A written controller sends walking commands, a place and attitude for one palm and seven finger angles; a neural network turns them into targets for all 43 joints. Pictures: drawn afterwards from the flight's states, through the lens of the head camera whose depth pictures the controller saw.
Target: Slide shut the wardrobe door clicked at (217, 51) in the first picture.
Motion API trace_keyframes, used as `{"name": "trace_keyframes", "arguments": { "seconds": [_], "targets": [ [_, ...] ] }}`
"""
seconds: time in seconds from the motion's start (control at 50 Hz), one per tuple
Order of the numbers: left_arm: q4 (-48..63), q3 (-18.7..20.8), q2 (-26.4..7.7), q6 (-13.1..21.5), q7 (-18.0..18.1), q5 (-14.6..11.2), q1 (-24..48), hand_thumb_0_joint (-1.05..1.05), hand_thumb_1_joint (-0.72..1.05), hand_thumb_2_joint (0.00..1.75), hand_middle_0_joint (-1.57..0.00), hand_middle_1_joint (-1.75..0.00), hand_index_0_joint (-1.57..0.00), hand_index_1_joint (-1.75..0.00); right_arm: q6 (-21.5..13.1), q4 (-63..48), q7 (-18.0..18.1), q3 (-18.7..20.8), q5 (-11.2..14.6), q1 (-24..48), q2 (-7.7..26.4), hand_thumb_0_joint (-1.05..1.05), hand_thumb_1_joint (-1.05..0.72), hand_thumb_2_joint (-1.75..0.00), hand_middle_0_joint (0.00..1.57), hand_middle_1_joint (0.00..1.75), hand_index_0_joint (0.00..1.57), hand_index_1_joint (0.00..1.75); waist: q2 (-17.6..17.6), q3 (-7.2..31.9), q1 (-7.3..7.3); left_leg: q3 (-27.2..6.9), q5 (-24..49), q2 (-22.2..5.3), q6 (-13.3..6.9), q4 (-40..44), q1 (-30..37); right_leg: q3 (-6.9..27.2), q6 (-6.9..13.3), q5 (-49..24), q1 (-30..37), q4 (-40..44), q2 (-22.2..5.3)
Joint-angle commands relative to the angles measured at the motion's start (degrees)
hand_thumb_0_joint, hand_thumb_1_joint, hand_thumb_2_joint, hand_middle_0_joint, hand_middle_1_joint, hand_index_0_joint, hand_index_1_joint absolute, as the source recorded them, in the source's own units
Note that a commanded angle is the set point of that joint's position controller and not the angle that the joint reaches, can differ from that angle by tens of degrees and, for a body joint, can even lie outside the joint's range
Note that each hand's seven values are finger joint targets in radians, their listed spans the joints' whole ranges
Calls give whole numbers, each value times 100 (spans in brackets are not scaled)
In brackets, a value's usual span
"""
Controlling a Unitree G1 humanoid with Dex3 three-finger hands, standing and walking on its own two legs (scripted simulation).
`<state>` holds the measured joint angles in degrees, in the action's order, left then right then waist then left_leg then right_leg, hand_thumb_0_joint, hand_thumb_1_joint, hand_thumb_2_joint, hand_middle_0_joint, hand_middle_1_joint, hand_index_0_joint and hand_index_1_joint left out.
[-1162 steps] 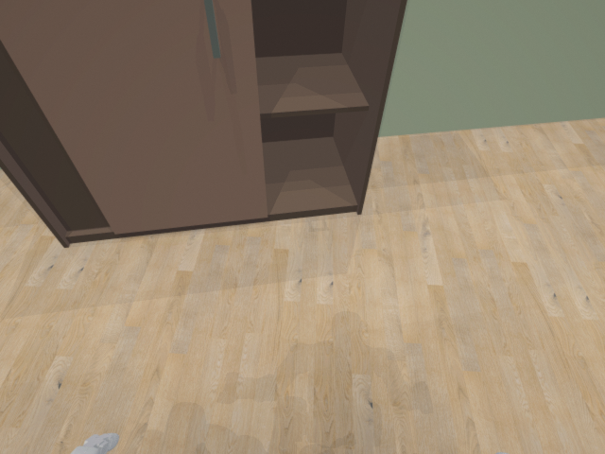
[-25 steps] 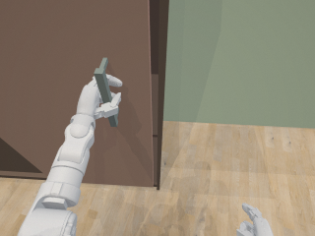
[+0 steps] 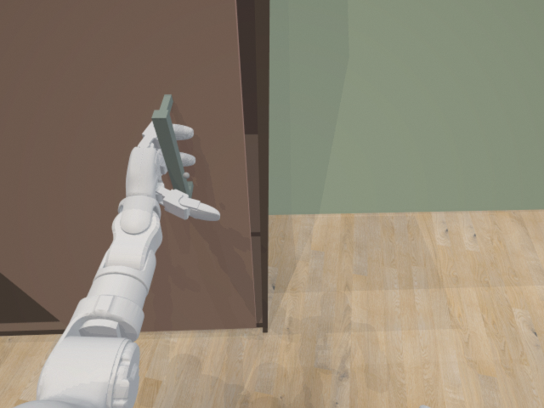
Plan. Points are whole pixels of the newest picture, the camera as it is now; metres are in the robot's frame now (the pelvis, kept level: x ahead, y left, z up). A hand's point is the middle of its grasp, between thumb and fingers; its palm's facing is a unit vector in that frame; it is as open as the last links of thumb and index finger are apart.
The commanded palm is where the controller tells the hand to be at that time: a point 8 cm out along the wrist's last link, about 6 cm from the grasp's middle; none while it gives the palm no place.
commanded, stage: loosen the grip on the handle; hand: left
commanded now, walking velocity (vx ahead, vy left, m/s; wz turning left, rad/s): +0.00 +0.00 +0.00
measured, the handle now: (177, 159) +0.46 +0.16 +0.12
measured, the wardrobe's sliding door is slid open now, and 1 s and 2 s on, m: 0.02 0.02 0.02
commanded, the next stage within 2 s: slip the hand off the handle in 0.02 s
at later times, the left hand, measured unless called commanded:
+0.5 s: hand (167, 179) +0.42 +0.16 +0.12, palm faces +0.13 -0.98 -0.14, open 14.2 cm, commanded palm +0.39 +0.23 +0.13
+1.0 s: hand (132, 209) +0.37 +0.21 +0.11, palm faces +0.15 -0.98 -0.14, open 14.7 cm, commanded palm +0.33 +0.25 +0.13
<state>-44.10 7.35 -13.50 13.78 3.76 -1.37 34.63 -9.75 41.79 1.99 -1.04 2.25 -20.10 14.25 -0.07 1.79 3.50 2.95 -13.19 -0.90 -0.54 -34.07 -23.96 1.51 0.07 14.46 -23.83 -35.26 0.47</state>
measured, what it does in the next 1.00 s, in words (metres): stands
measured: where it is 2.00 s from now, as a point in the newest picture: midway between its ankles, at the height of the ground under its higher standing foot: outside the picture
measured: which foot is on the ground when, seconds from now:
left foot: down 0.00-1.00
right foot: down 0.00-1.00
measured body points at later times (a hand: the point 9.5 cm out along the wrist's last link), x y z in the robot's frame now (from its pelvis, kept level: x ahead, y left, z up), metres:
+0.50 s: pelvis +0.04 +0.00 +0.00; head +0.04 +0.00 +0.45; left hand +0.41 +0.22 +0.13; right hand +0.19 -0.23 -0.09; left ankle +0.05 +0.12 -0.73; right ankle +0.04 -0.12 -0.73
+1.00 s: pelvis +0.05 +0.00 +0.00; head +0.05 -0.01 +0.45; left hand +0.36 +0.26 +0.12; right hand +0.19 -0.24 -0.09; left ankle +0.05 +0.12 -0.73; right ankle +0.04 -0.12 -0.73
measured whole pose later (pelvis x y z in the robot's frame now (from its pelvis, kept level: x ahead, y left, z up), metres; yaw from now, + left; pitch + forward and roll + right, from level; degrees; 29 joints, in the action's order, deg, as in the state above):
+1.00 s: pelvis +0.05 +0.00 +0.00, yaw +1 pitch +3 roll +0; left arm -16.9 11.2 -15.4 8.2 -5.0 -7.0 8.2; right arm -7.6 38.1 3.4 -0.9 2.7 -15.5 14.2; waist -1.7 3.9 -0.4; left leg 1.5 -17.7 -0.9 -0.3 -34.9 -20.2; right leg 0.1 0.1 18.5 -18.7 -34.2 0.5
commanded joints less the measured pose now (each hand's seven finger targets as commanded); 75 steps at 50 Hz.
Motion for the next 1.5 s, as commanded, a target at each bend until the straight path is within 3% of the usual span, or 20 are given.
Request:
{"name": "trace_keyframes", "arguments": {
  "seconds": [0.0, 0.08, 0.1, 0.14, 0.2, 0.4, 0.56, 0.68, 0.74, 0.8, 0.84, 0.9, 0.94, 1.0, 1.1, 1.18, 1.24, 1.3, 1.4, 1.48],
  "targets": [
    [1888, 132, -801, 185, 189, -89, 2054, 0, -55, 20, -25, -115, -25, -115, -350, -942, 26, 335, -32, 628, 778, 0, -90, -90, 20, 30, 20, 30, 102, 1510, -235, -231, -596, -21, -110, 657, 889, -151, 110, 350, 287, 805, 41],
    [2489, 26, -666, -7, 281, -53, 1780, 0, -55, 20, -25, -115, -25, -115, -332, -924, 28, 350, -60, 580, 753, 0, -90, -90, 20, 30, 20, 30, 94, 1652, -262, -224, 198, -58, -86, 584, 1152, -222, 111, -275, 424, 707, 59],
    [1787, -66, -542, -117, 306, -27, 1851, 0, -55, 20, -25, -115, -25, -115, -281, -761, 61, 326, -58, 501, 755, 0, -90, -90, 20, 30, 20, 30, 234, 1189, -39, -225, 70, -52, -86, 524, 963, -242, 70, -213, 79, 748, 67],
    [1980, 217, -950, -112, 356, 53, 1982, 0, -55, 20, -25, -115, -25, -115, -198, -776, 89, 331, -78, 475, 801, 0, -90, -90, 20, 30, 20, 30, 361, 1272, -128, -227, 62, -24, -92, 511, 901, -224, 72, -166, 203, 742, 51],
    [2136, 53, -722, -167, 322, 78, 1770, 0, -55, 20, -25, -115, -25, -115, -124, -854, 87, 313, -63, 585, 686, 0, -90, -90, 20, 30, 20, 30, -72, 1589, -204, -256, 346, -8, -44, 475, 1153, -256, 114, -399, 264, 634, 39],
    [2496, 507, -1121, -313, 115, -122, 1100, 0, -55, 20, -25, -115, -25, -115, 129, -1060, 176, 248, -30, 819, 638, 0, -90, -90, 20, 30, 20, 30, 230, 1589, -401, -167, 905, 14, -55, 389, 1061, -215, 102, -1140, 755, 626, 6],
    [2926, 412, -1175, -61, -458, -304, 1115, 0, -55, 20, -25, -115, -25, -115, 97, -1079, 223, 264, 7, 818, 668, 0, -90, -90, 20, 30, 20, 30, -255, 1749, -279, -197, 1161, 36, -75, 253, 1330, -188, 120, -1393, 709, 585, 33],
    [2812, 405, -1243, -52, -909, -530, 1055, 0, -55, 20, -25, -115, -25, -115, 33, -977, 232, 305, 61, 696, 757, 0, -90, -90, 20, 30, 20, 30, -73, 1632, -187, -293, 1111, 44, -76, 197, 1293, -228, 107, -1359, 544, 571, 53],
    [3040, 499, -1197, -63, -989, -622, 190, 0, -55, 20, -25, -115, -25, -115, -27, -1094, 182, 325, 55, 728, 747, 0, -90, -90, 20, 30, 20, 30, -182, 1802, -396, -294, 1247, 58, -66, 191, 1287, -251, 131, -1441, 745, 521, 63],
    [3495, 455, -1109, -68, -959, -657, -123, 0, -55, 20, -25, -115, -25, -115, -71, -1177, 142, 329, 55, 817, 724, 0, -90, -90, 20, 30, 20, 30, -45, 1663, -398, -298, 1216, 48, -73, 210, 1230, -276, 100, -1433, 705, 508, 59],
    [3660, 821, -1455, -112, -865, -639, -671, 0, -55, 20, -25, -115, -25, -115, -80, -1219, 142, 325, 33, 869, 760, 0, -90, -90, 20, 30, 20, 30, -48, 1575, -540, -280, 1145, 41, -79, 254, 1100, -269, 102, -1377, 821, 521, 54],
    [3934, 916, -1487, -171, -801, -669, -778, 0, -55, 20, -25, -115, -25, -115, -93, -1263, 165, 297, 38, 989, 721, 0, -90, -90, 20, 30, 20, 30, 156, 1381, -502, -242, 977, 49, -99, 289, 970, -239, 70, -1304, 834, 569, 41],
    [4362, 1093, -1705, -127, -759, -634, -911, 0, -55, 20, -25, -115, -25, -115, -125, -1300, 188, 301, 12, 1069, 710, 0, -90, -90, 20, 30, 20, 30, -117, 1538, -560, -218, 986, 47, -102, 294, 1086, -218, 78, -1242, 910, 558, 42],
    [4866, 605, -1169, -75, -811, -662, -1143, 0, -55, 20, -25, -115, -25, -115, -259, -1331, 179, 256, 17, 1160, 600, 0, -90, -90, 20, 30, 20, 30, -493, 1548, -494, -274, 1186, 12, -59, 275, 1382, -288, 111, -1262, 783, 500, 58],
    [4803, 443, -1011, -348, -911, -775, -1756, 0, -55, 20, -25, -115, -25, -115, -350, -1319, 225, 209, 56, 1218, 635, 0, -90, -90, 20, 30, 20, 30, -12, 1079, -462, -334, 621, 15, -70, 363, 1143, -325, 59, -807, 622, 640, 58],
    [5257, 252, -878, -473, -881, -742, -1801, 0, -55, 20, -25, -115, -25, -115, -420, -1385, 248, 163, 52, 1329, 588, 0, -90, -90, 20, 30, 20, 30, -147, 1084, -483, -376, 515, 37, -75, 384, 1258, -324, 66, -657, 623, 671, 28],
    [5432, 583, -1154, -463, -816, -734, -2342, 0, -55, 20, -25, -115, -25, -115, -446, -1355, 250, 156, 15, 1337, 598, 0, -90, -90, 20, 30, 20, 30, 7, 1099, -563, -370, 588, 35, -79, 379, 1235, -321, 56, -732, 752, 687, 29],
    [5761, 591, -1083, -434, -851, -764, -2827, 0, -55, 20, -25, -115, -25, -115, -462, -1430, 215, 145, 0, 1422, 536, 0, -90, -90, 20, 30, 20, 30, -76, 1197, -628, -314, 833, 47, -70, 353, 1264, -334, 59, -1025, 896, 620, 14],
    [5894, 652, -1145, -512, -917, -849, -3032, 0, -55, 20, -25, -115, -25, -115, -479, -1435, 247, 99, 16, 1472, 530, 0, -90, -90, 20, 30, 20, 30, -15, 760, -564, -317, 435, 63, -86, 376, 1099, -307, 25, -625, 721, 760, 7],
    [5895, 426, -1045, -447, -968, -873, -2370, 0, -55, 20, -25, -115, -25, -115, -559, -1357, 323, 61, 34, 1484, 541, 0, -90, -90, 20, 30, 20, 30, -177, 607, -398, -400, 102, 71, -87, 377, 1138, -290, 24, -195, 492, 829, 2]
  ]
}}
